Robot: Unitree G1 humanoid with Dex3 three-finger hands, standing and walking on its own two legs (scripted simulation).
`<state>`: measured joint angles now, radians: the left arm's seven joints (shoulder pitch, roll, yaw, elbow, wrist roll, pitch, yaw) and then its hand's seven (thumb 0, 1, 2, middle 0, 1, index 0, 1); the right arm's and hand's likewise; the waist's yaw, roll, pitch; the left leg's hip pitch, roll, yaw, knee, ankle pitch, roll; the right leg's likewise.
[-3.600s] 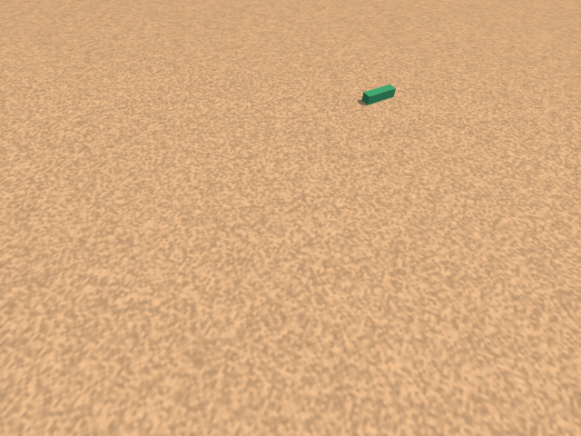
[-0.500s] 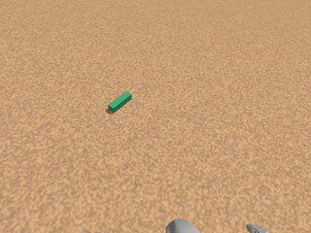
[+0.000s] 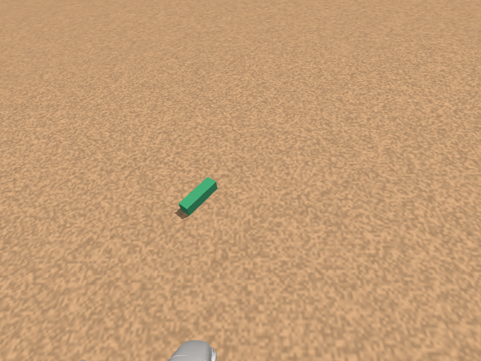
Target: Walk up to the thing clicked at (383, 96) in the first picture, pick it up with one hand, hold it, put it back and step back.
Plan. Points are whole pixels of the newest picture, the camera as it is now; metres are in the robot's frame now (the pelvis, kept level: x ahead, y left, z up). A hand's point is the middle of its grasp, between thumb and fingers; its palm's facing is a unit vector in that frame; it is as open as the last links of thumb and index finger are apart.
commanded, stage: walk up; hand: left
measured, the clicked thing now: (198, 195) +1.00 +0.29 -0.75
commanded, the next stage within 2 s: none
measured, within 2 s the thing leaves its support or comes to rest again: neither
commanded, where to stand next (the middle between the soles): +0.59 +0.08 m, yaw +1 degrees
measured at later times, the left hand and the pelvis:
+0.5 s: hand (86, 326) +0.21 +0.34 -0.16, palm faces +0.03 -0.95 -0.32, open 7.4 cm; pelvis +0.19 +0.07 -0.01, yaw +4 degrees
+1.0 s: hand (118, 234) +0.41 +0.32 -0.12, palm faces +0.01 -0.91 -0.42, open 7.4 cm; pelvis +0.35 +0.04 -0.01, yaw +1 degrees
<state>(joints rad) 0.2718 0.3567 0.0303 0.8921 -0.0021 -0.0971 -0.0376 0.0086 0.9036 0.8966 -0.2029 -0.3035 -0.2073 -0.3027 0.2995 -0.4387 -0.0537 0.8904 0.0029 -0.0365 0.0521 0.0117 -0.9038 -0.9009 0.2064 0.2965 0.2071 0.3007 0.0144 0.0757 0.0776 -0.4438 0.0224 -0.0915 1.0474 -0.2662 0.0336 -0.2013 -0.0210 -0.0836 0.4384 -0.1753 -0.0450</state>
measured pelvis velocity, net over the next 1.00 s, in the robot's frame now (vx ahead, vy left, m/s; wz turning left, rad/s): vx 0.35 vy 0.04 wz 0.01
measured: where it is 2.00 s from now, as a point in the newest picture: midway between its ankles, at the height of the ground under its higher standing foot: (233, 288)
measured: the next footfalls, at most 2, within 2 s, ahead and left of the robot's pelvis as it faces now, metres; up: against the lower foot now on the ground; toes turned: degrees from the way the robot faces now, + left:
left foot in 0.32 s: +0.27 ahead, +0.18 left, +0.00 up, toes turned +7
right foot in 0.82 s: +0.44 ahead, -0.07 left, +0.00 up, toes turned -3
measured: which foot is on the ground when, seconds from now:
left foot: up 0.00-0.30, down 0.32-0.84, up 0.86-1.00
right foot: down 0.00-0.34, up 0.36-0.80, down 0.82-1.00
